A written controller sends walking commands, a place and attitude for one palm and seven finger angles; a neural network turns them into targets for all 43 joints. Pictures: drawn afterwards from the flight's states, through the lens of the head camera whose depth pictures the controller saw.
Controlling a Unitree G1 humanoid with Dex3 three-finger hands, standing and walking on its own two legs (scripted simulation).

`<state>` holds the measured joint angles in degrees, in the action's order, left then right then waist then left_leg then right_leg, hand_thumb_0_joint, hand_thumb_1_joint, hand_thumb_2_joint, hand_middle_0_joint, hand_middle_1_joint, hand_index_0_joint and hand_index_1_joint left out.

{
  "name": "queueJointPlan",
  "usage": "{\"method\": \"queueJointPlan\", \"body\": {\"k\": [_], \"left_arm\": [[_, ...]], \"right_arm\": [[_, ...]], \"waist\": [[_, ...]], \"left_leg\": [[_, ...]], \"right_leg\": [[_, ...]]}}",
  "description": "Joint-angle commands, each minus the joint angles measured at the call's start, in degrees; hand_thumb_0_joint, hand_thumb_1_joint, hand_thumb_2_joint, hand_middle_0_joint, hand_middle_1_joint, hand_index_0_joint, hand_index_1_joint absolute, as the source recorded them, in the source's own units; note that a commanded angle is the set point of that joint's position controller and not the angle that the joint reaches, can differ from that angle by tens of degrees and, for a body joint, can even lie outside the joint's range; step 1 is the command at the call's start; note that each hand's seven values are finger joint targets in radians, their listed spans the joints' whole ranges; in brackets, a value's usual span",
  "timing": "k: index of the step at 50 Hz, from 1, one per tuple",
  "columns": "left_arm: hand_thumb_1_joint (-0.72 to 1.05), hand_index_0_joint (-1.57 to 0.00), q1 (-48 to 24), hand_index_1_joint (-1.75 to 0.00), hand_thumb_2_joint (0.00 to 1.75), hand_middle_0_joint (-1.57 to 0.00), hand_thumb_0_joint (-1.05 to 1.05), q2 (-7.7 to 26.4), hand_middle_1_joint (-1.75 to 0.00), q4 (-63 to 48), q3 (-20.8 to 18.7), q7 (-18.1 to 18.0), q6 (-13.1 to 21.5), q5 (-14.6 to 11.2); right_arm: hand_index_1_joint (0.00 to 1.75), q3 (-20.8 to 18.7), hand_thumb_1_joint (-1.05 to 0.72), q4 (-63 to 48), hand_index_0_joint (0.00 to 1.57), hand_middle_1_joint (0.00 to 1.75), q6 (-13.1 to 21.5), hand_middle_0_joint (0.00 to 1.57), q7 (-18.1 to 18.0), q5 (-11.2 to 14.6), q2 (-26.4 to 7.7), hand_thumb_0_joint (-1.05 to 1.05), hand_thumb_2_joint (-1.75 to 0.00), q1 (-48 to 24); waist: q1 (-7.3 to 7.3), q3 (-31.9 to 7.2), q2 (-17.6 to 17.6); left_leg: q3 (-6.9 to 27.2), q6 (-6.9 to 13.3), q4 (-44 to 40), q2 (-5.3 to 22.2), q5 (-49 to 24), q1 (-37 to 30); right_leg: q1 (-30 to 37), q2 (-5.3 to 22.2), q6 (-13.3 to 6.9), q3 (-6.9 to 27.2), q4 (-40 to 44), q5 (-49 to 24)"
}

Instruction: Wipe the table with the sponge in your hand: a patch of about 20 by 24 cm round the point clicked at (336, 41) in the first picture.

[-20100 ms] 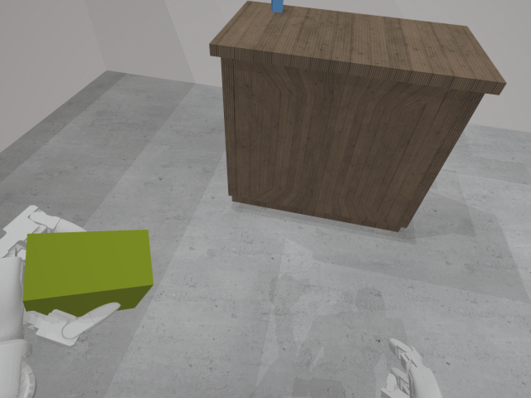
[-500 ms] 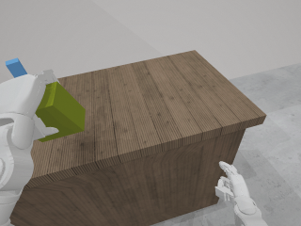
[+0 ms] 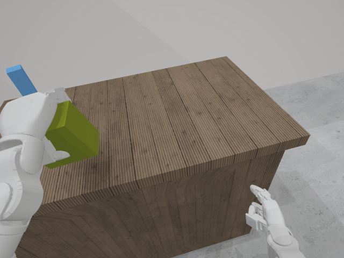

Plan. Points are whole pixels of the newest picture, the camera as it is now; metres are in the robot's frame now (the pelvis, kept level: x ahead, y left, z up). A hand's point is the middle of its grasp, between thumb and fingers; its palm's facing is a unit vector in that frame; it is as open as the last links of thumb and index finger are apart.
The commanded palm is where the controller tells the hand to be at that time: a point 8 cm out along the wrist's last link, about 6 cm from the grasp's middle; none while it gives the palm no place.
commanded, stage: move the sponge above the wiping area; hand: left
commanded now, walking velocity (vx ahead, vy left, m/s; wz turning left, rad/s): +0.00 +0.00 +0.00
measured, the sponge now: (64, 141) +0.26 +0.29 +0.18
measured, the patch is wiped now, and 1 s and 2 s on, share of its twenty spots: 0.00 0.00 0.00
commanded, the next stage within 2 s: none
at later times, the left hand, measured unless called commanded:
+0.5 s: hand (56, 132) +0.26 +0.30 +0.20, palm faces +0.18 -0.07 -0.98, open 10.6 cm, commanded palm +0.21 +0.29 +0.28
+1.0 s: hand (63, 131) +0.28 +0.30 +0.18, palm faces +0.11 -0.04 -0.99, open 10.6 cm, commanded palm +0.23 +0.29 +0.27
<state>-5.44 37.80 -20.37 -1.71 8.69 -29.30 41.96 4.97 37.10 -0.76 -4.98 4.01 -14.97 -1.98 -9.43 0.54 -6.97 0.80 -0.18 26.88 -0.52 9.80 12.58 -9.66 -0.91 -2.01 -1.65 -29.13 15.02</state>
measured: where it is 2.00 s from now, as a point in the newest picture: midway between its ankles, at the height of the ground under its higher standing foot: outside the picture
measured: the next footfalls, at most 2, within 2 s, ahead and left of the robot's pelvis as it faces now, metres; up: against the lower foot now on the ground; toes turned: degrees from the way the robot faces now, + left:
none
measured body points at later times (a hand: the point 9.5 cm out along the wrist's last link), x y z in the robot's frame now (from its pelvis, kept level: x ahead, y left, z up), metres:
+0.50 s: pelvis +0.00 +0.00 +0.00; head -0.01 -0.05 +0.45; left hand +0.25 +0.30 +0.25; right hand +0.28 -0.18 -0.07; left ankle +0.06 +0.12 -0.74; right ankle +0.01 -0.10 -0.74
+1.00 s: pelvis +0.01 +0.00 +0.00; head -0.01 -0.05 +0.45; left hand +0.27 +0.30 +0.24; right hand +0.28 -0.18 -0.07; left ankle +0.06 +0.12 -0.74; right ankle +0.01 -0.10 -0.74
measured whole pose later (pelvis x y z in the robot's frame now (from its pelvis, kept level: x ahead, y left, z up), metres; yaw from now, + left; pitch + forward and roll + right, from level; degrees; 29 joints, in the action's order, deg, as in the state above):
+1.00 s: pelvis +0.01 +0.00 +0.00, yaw +1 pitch -3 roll +0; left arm -10.6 36.3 -8.0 2.5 11.5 -27.5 48.0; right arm 4.7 38.4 -0.2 -4.4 3.7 -15.1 -1.3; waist -8.2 0.3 -6.9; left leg 1.4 -0.2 26.4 -0.6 9.7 13.4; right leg -10.0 -1.0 -2.1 -2.2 -28.1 14.8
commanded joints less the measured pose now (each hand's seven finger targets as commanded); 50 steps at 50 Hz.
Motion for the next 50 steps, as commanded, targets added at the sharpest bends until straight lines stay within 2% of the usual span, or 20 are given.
{"method": "queueJointPlan", "body": {"k": [1,5,7,10,13,15,18,20,23,25,26,28,30,32,35,38,40,46,49,50], "left_arm": [[0.1,-1.2,-20.92,-1.6,1.3,-1.2,0.0,15.72,-1.6,-11.56,-9.67,-2.63,1.09,3.51],[0.1,-1.2,-20.49,-1.6,1.3,-1.2,0.0,15.98,-1.6,-9.85,-10.29,-2.4,0.6,3.97],[0.1,-1.2,-20.22,-1.6,1.3,-1.2,0.0,15.42,-1.6,-6.59,-9.67,-2.41,0.63,4.27],[0.1,-1.2,-20.42,-1.6,1.3,-1.2,0.0,17.15,-1.6,-5.85,-11.36,-2.07,0.3,4.55],[0.1,-1.2,-18.99,-1.6,1.3,-1.2,0.0,15.59,-1.6,-5.06,-9.66,-1.44,0.23,4.49],[0.1,-1.2,-18.41,-1.6,1.3,-1.2,0.0,15.64,-1.6,-7.33,-10.09,-1.02,0.05,4.36],[0.1,-1.2,-17.17,-1.6,1.3,-1.2,0.0,16.01,-1.6,-3.84,-9.83,-0.43,0.16,4.68],[0.1,-1.2,-20.36,-1.6,1.3,-1.2,0.0,15.95,-1.6,-5.37,-9.25,-0.26,0.39,5.07],[0.1,-1.2,-20.64,-1.6,1.3,-1.2,0.0,16.16,-1.6,-4.2,-8.65,-0.43,1.43,5.77],[0.1,-1.2,-21.54,-1.6,1.3,-1.2,0.0,17.56,-1.6,-7.0,-9.88,-0.47,1.69,6.25],[0.1,-1.2,-21.93,-1.6,1.3,-1.2,0.0,16.08,-1.6,-7.31,-8.47,-0.67,2.1,6.2],[0.1,-1.2,-21.3,-1.6,1.3,-1.2,0.0,14.69,-1.6,-5.15,-7.33,-0.78,2.33,6.28],[0.1,-1.2,-21.31,-1.6,1.3,-1.2,0.0,16.8,-1.6,-3.78,-9.81,-1.11,1.98,6.32],[0.1,-1.2,-23.01,-1.6,1.3,-1.2,0.0,14.97,-1.6,-1.55,-7.75,-1.4,2.33,6.83],[0.1,-1.2,-22.75,-1.6,1.3,-1.2,0.0,15.1,-1.6,-3.01,-8.37,-1.51,1.91,6.68],[0.1,-1.2,-22.43,-1.6,1.3,-1.2,0.0,14.09,-1.6,0.78,-7.08,-1.18,1.71,6.81],[0.1,-1.2,-23.47,-1.6,1.3,-1.2,0.0,16.26,-1.6,2.32,-8.83,-0.96,1.31,7.22],[0.1,-1.2,-25.55,-1.6,1.3,-1.2,0.0,14.33,-1.6,1.31,-5.59,0.25,2.2,8.25],[0.1,-1.2,-24.76,-1.6,1.3,-1.2,0.0,14.32,-1.6,1.33,-5.46,0.51,3.04,8.71],[0.1,-1.2,-25.96,-1.6,1.3,-1.2,0.0,15.24,-1.6,0.52,-6.7,0.36,3.3,8.49]], "right_arm": [[0.3,-1.86,-0.9,-11.11,0.2,0.3,3.98,0.2,-0.62,-0.51,-4.16,0.0,-0.9,-15.69],[0.3,-1.37,-0.9,-11.14,0.2,0.3,4.01,0.2,-0.48,-0.16,-3.62,0.0,-0.9,-16.99],[0.3,-1.84,-0.9,-10.18,0.2,0.3,3.66,0.2,-0.42,-0.53,-4.06,0.0,-0.9,-14.36],[0.3,-1.56,-0.9,-10.59,0.2,0.3,3.49,0.2,-0.38,-0.19,-4.13,0.0,-0.9,-16.21],[0.3,-1.86,-0.9,-10.31,0.2,0.3,2.8,0.2,-0.18,-0.57,-4.37,0.0,-0.9,-14.47],[0.3,-1.47,-0.9,-11.29,0.2,0.3,3.23,0.2,-0.04,-0.1,-3.86,0.0,-0.9,-16.87],[0.3,-2.0,-0.9,-10.27,0.2,0.3,2.79,0.2,-0.17,-0.55,-4.66,0.0,-0.9,-13.85],[0.3,-1.49,-0.9,-11.01,0.2,0.3,3.31,0.2,-0.34,-0.01,-4.1,0.0,-0.9,-16.39],[0.3,-2.09,-0.9,-10.1,0.2,0.3,3.51,0.2,-0.38,-0.68,-4.54,0.0,-0.9,-13.78],[0.3,-1.67,-0.9,-10.77,0.2,0.3,4.01,0.2,-0.33,-0.24,-4.13,0.0,-0.9,-16.48],[0.3,-2.11,-0.9,-10.36,0.2,0.3,3.98,0.2,-0.28,-0.79,-4.25,0.0,-0.9,-14.79],[0.3,-2.2,-0.9,-9.78,0.2,0.3,3.97,0.2,-0.13,-0.89,-4.21,0.0,-0.9,-13.77],[0.3,-1.89,-0.9,-9.96,0.2,0.3,4.19,0.2,-0.29,-0.44,-4.25,0.0,-0.9,-15.67],[0.3,-2.07,-0.9,-8.99,0.2,0.3,3.95,0.2,-0.2,-0.65,-4.3,0.0,-0.9,-13.47],[0.3,-1.87,-0.9,-9.89,0.2,0.3,4.16,0.2,-0.14,-0.35,-4.06,0.0,-0.9,-15.82],[0.3,-2.21,-0.9,-9.09,0.2,0.3,3.6,0.2,-0.1,-0.71,-4.65,0.0,-0.9,-13.23],[0.3,-1.87,-0.9,-9.26,0.2,0.3,3.73,0.2,-0.41,-0.3,-4.66,0.0,-0.9,-14.9],[0.3,-2.05,-0.9,-9.29,0.2,0.3,3.84,0.2,-0.08,-0.67,-4.53,0.0,-0.9,-13.76],[0.3,-2.22,-0.9,-9.25,0.2,0.3,3.66,0.2,0.14,-0.69,-4.38,0.0,-0.9,-12.9],[0.3,-1.95,-0.9,-9.86,0.2,0.3,4.24,0.2,-0.03,-0.37,-4.16,0.0,-0.9,-14.65]], "waist": [[0.19,-15.47,-0.99],[-0.04,-13.32,1.36],[0.51,-13.19,3.04],[-0.1,-13.58,1.59],[0.4,-14.13,2.35],[-0.09,-14.92,0.76],[0.74,-13.6,3.61],[0.67,-13.12,1.2],[0.77,-14.37,1.75],[0.18,-15.31,0.03],[0.57,-16.63,-0.46],[0.77,-14.48,1.02],[0.16,-13.41,1.24],[0.96,-13.85,2.58],[0.14,-14.48,0.09],[0.93,-13.49,3.59],[0.69,-12.88,2.72],[1.35,-15.28,0.25],[1.46,-14.26,2.45],[1.04,-14.54,1.4]], "left_leg": [[2.15,0.77,-3.28,-0.52,-5.76,-7.43],[2.61,0.79,-3.66,-0.76,-5.37,-7.22],[2.28,0.74,-3.63,-0.5,-5.88,-6.56],[2.55,0.65,-3.66,-0.5,-5.48,-6.38],[1.98,0.76,-3.31,-0.51,-7.03,-6.29],[2.24,0.78,-2.8,-0.69,-7.39,-6.81],[1.92,0.98,-2.78,-0.49,-7.07,-5.89],[2.36,0.93,-2.98,-0.77,-5.45,-6.27],[2.38,0.97,-3.0,-0.69,-6.51,-6.43],[2.95,1.08,-2.76,-1.12,-7.13,-7.35],[2.25,1.11,-2.59,-0.8,-8.12,-7.58],[2.67,0.98,-3.33,-0.74,-7.12,-7.31],[3.1,0.9,-3.42,-0.87,-5.56,-6.65],[2.6,0.8,-3.73,-0.77,-5.7,-6.58],[2.88,0.79,-3.76,-0.95,-5.96,-7.17],[2.29,0.89,-3.68,-0.77,-5.8,-6.07],[2.51,0.9,-3.57,-0.96,-4.17,-5.91],[2.07,1.11,-2.79,-1.22,-6.3,-6.44],[2.33,1.33,-3.21,-1.42,-6.51,-6.51],[2.68,1.29,-3.06,-1.34,-5.76,-7.15]], "right_leg": [[0.47,1.49,-2.28,4.5,5.76,-4.67],[-0.55,0.67,-2.54,6.13,6.64,-3.75],[-0.42,1.35,-1.8,4.42,6.69,-4.62],[0.04,0.76,-2.62,6.0,6.57,-4.52],[0.47,1.48,-1.82,4.21,6.4,-6.56],[0.74,1.01,-2.48,5.92,6.18,-7.02],[-0.03,1.51,-1.5,4.09,6.47,-7.21],[-0.88,0.93,-2.25,5.73,6.59,-4.95],[-0.09,1.52,-1.84,3.96,6.22,-6.0],[0.2,0.66,-2.7,6.16,6.08,-6.25],[0.99,1.42,-2.29,4.1,5.7,-7.27],[-0.3,1.28,-1.94,3.46,6.4,-6.03],[-0.53,0.63,-2.7,5.89,6.84,-4.5],[-0.67,1.17,-1.92,3.74,6.89,-4.42],[0.1,0.61,-2.85,5.69,6.7,-5.23],[-0.26,1.28,-1.76,3.58,7.19,-5.36],[-0.97,0.67,-2.5,5.83,7.56,-3.46],[0.04,1.26,-2.19,3.97,6.49,-5.97],[-0.41,1.06,-1.71,3.44,6.89,-6.2],[-0.6,0.55,-2.48,5.28,6.94,-5.18]]}}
